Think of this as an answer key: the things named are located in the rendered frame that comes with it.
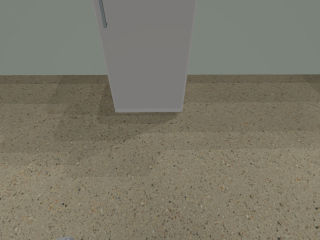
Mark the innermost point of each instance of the fridge door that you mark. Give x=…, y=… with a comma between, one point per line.
x=146, y=47

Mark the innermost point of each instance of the handle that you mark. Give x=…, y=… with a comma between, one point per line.
x=102, y=13

